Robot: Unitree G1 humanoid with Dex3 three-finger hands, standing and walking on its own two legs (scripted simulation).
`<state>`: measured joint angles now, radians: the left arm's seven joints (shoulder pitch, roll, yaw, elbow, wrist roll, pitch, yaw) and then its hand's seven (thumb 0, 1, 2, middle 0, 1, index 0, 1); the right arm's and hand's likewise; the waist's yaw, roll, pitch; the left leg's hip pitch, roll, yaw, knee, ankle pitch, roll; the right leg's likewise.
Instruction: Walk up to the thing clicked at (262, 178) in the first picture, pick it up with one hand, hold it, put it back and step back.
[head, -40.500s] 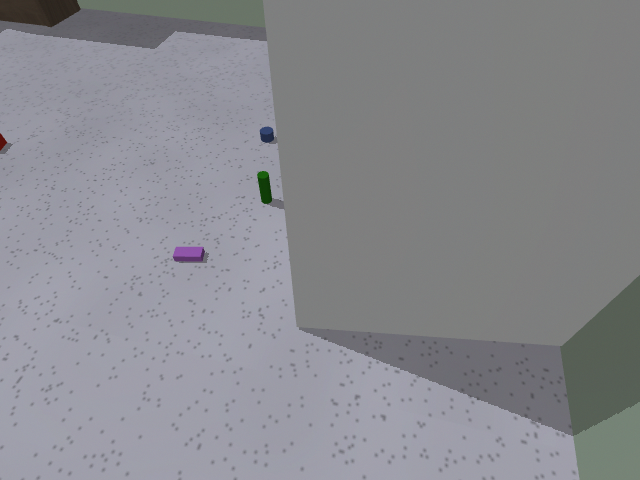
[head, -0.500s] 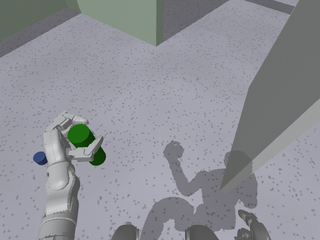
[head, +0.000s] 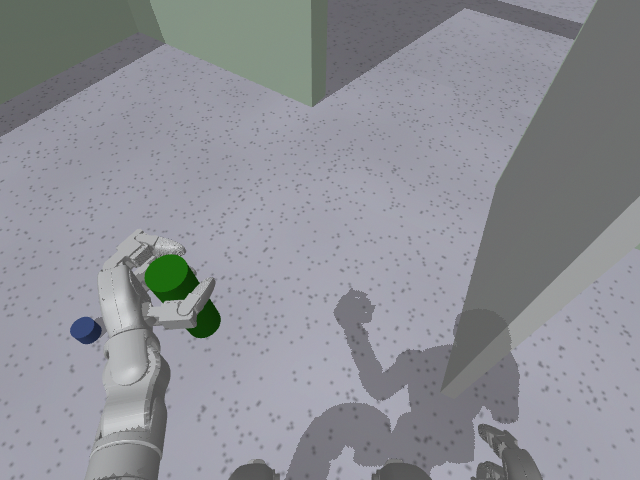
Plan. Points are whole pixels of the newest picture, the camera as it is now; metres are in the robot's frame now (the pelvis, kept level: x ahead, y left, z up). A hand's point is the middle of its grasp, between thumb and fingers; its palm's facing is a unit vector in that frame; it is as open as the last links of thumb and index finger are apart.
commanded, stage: hold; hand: left
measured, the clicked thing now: (187, 300) +0.34 +0.18 +0.00
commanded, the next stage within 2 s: crouch in 0.12 s
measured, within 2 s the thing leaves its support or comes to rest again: neither
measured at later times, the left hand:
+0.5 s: hand (178, 298) +0.34 +0.19 +0.01, palm faces +0.36 -0.93 -0.03, open 8.0 cm
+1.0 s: hand (200, 328) +0.40 +0.23 -0.23, palm faces +0.41 -0.91 -0.04, open 8.0 cm
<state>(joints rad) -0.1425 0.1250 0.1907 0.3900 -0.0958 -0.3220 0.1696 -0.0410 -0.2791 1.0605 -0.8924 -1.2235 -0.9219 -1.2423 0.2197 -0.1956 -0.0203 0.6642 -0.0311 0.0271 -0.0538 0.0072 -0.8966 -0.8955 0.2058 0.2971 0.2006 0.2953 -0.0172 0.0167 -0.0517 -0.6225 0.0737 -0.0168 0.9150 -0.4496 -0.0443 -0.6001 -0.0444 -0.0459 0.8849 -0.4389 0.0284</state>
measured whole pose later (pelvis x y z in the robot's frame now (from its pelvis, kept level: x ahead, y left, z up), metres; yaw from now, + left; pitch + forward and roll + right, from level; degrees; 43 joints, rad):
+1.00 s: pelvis -0.06 +0.00 -0.21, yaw -2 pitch +33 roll -3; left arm -0.66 0.34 0.49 1.09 -0.05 -0.76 0.11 -0.04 -0.28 1.08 -0.89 -1.22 -0.93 -1.24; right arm 0.13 -0.23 0.01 0.71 -0.11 0.03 0.07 0.00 -0.87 -0.89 0.21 0.30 0.20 0.29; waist -0.11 0.00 -0.17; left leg -1.72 0.07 -0.08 1.80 -0.67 -0.05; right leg -1.69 -0.04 -0.02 1.76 -0.65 0.03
